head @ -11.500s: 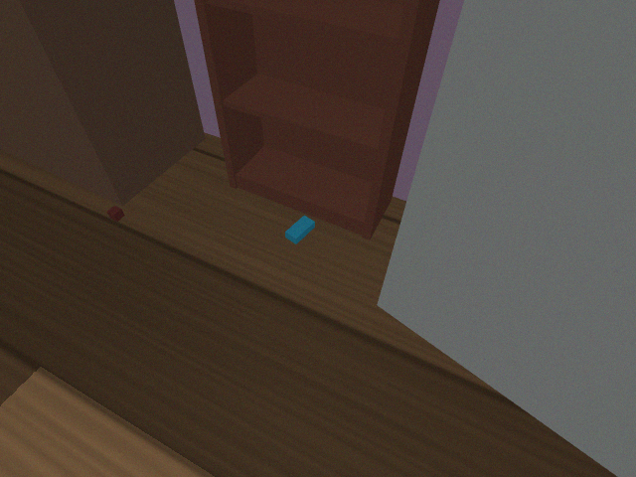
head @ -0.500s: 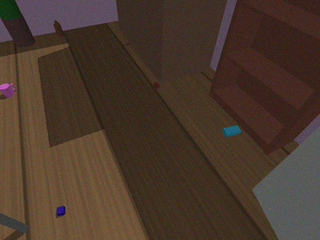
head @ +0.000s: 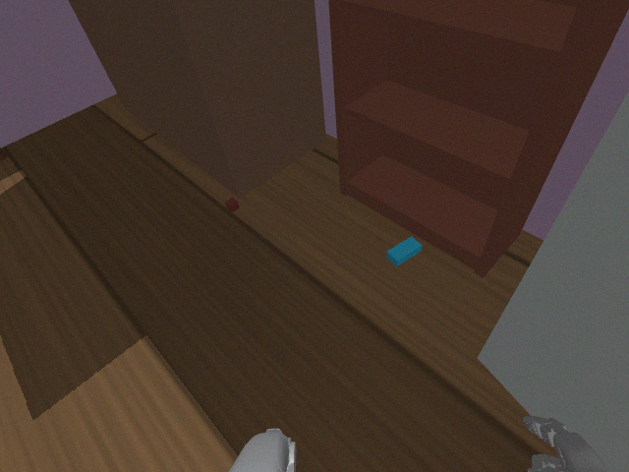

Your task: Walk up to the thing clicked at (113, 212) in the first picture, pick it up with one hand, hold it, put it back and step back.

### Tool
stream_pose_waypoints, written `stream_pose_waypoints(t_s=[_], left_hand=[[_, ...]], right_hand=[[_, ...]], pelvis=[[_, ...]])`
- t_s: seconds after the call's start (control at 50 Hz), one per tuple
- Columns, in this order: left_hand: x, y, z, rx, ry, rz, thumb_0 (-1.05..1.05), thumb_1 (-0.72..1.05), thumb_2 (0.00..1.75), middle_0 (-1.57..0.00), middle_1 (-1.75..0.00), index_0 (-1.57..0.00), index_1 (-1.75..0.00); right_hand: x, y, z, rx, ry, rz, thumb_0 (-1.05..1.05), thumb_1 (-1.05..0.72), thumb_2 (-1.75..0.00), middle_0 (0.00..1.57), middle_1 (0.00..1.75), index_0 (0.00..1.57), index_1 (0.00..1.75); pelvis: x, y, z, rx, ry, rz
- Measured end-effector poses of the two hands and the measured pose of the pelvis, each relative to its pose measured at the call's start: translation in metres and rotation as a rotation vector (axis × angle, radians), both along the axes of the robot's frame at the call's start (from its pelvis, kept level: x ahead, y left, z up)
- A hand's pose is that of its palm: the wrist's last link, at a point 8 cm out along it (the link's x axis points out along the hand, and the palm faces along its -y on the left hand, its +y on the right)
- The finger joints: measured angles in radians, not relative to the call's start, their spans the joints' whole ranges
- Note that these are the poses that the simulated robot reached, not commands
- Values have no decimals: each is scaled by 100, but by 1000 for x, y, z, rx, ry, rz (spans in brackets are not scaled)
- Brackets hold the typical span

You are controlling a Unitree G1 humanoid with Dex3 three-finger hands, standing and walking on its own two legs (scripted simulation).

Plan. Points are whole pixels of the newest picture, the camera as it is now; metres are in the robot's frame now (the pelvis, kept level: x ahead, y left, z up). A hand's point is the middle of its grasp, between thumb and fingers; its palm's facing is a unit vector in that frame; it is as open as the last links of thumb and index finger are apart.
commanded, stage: walk up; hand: left
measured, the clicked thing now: (232, 204) +1.31 +0.48 -0.74
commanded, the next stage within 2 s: none
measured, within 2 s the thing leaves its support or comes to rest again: neither
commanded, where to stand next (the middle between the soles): +0.87 +0.57 m, yaw -42 degrees
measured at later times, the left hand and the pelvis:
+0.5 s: hand (120, 296) +0.44 +0.40 -0.12, palm faces -0.31 -0.82 -0.48, open 7.4 cm; pelvis +0.25 +0.15 +0.01, yaw -14 degrees
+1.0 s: hand (77, 252) +0.56 +0.55 -0.13, palm faces -0.35 -0.74 -0.58, open 7.4 cm; pelvis +0.43 +0.26 -0.02, yaw -23 degrees
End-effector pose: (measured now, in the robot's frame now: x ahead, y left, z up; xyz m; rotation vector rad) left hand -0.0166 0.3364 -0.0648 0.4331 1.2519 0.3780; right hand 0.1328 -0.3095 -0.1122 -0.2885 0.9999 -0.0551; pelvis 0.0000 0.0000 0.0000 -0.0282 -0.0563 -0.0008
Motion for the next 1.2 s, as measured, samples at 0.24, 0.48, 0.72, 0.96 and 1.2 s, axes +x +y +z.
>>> stream_pose_waypoints(t_s=[0.24,0.48,0.72,0.96,1.2], left_hand=[[211,93,-53,-30,19,-232,0,90,90,-21,-30,-21,-30],[446,108,-19,-61,-110,-468,0,91,90,-20,-30,-20,-30],[560,113,-12,13,-225,-530,0,90,90,-21,-30,-21,-30],[572,217,-11,62,-46,-483,0,90,90,-21,-30,-21,-30],[712,328,-47,91,13,-530,1,90,90,-21,-30,-21,-30]], right_hand=[[83,53,7,-114,32,-169,1,-90,-90,20,30,20,30],[60,137,27,-96,158,-445,0,-90,-90,20,30,20,30],[133,187,-41,27,207,-463,1,-90,-90,20,30,20,30],[257,204,-12,-67,92,-426,0,-90,-90,20,30,20,30],[311,322,4,-132,114,-543,0,-90,-90,20,30,20,30]], pelvis=[[136,90,-29,1,52,-103],[244,149,6,32,49,-235],[332,174,-24,0,23,-313],[414,244,-18,8,41,-383],[509,345,-28,2,49,-462]])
